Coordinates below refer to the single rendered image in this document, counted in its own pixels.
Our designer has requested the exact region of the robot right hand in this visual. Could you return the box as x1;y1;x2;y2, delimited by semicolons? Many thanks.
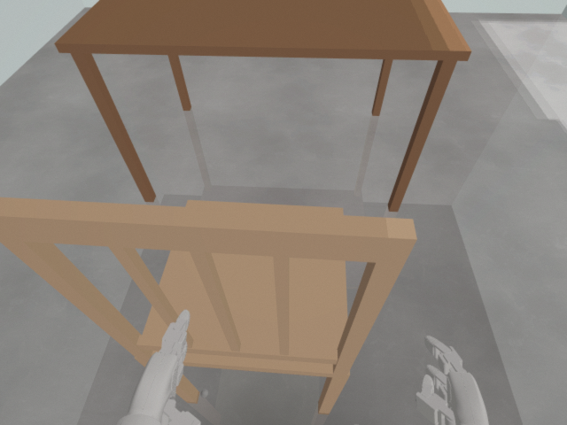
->
416;336;489;425

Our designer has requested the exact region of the chair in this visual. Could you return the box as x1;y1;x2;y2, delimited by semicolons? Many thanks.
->
0;197;417;414

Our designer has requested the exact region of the table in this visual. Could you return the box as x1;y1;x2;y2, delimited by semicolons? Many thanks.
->
54;0;471;212

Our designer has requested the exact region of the robot left hand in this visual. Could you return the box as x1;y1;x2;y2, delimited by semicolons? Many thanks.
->
127;310;201;425

